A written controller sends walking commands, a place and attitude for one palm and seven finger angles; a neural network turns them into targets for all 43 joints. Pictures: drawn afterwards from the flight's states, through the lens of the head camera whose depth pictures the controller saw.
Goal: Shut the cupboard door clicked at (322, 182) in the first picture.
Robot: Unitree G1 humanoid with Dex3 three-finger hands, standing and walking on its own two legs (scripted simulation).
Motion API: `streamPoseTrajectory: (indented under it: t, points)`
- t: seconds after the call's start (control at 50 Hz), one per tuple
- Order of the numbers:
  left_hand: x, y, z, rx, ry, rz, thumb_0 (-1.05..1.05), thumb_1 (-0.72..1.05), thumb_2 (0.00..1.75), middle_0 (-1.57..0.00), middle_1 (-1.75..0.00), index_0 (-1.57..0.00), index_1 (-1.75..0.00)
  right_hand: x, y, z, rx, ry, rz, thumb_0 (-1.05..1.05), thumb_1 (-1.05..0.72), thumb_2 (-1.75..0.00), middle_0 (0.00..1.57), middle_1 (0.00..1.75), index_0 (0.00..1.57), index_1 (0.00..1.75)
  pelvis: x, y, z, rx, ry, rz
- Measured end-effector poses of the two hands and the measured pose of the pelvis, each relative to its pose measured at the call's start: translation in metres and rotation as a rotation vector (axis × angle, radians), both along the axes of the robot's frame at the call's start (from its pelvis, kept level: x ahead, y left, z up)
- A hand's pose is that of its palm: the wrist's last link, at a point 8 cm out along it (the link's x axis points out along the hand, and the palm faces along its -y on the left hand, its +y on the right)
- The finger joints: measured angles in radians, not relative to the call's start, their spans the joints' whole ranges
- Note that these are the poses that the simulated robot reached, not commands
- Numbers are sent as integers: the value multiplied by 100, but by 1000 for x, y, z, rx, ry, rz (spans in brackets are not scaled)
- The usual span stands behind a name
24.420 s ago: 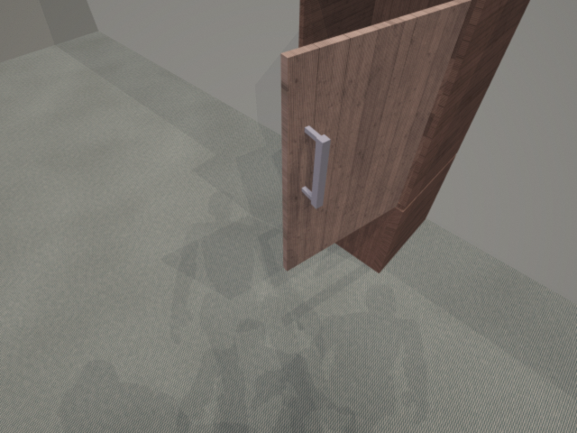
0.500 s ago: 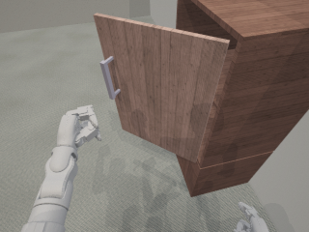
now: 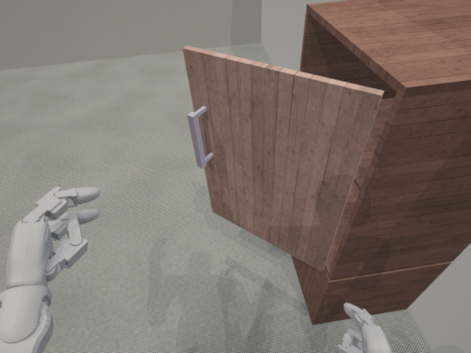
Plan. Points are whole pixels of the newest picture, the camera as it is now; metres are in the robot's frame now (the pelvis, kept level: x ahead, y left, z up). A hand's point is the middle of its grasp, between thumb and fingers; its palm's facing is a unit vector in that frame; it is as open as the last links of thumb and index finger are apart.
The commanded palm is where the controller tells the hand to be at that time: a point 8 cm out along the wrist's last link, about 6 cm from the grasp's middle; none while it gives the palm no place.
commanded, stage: draw the hand back to the body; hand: left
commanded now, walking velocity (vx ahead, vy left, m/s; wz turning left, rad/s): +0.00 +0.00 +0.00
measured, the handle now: (202, 138) +0.62 +0.17 +0.02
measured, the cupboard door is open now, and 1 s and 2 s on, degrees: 47 47 47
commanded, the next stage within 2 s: step back with the hand held close in 0.50 s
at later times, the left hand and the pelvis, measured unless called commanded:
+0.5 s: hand (48, 261) +0.18 +0.27 +0.16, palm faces +0.45 -0.80 -0.40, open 7.4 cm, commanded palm +0.13 +0.30 +0.17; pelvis -0.01 +0.00 +0.00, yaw +0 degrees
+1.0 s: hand (30, 270) +0.17 +0.28 +0.16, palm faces +0.37 -0.77 -0.52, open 7.4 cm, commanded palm +0.11 +0.32 +0.17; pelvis -0.04 +0.02 -0.01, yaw -1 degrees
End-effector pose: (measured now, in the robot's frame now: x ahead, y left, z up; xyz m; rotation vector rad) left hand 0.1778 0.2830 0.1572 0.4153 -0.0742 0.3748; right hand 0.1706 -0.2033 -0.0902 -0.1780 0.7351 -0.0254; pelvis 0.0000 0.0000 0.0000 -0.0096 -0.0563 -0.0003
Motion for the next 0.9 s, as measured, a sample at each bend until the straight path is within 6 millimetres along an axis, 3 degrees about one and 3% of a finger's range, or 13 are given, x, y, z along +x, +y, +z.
streamPoseTrajectory:
  t: [0.24, 0.42, 0.64, 0.9]
  points:
    - [-44, 27, 21, 97, -41, 107, 1, 90, 90, -30, -41, -30, -41, -7, -13, 2, -37, -19, -27, 1, -90, -90, 20, 30, 20, 30, -4, 4, -1, -2, -7, 0]
    - [-43, 21, 11, 46, -53, 85, 1, 90, 90, -23, -32, -22, -32, -8, -12, 10, -46, -55, -28, 1, -90, -90, 20, 30, 20, 30, -11, 3, -1, 0, -17, -2]
    - [-42, 19, 19, 71, -68, 63, 1, 89, 90, -21, -31, -21, -30, -16, -10, 7, -26, -49, -35, 1, -90, -90, 20, 30, 20, 30, -13, 1, 0, -1, -20, -10]
    - [-42, 29, 16, 156, -36, -3, 1, 89, 90, -21, -30, -21, -30, -39, -31, 2, -88, 31, -157, 1, -90, -90, 20, 30, 20, 30, -27, 17, -6, -4, 69, -14]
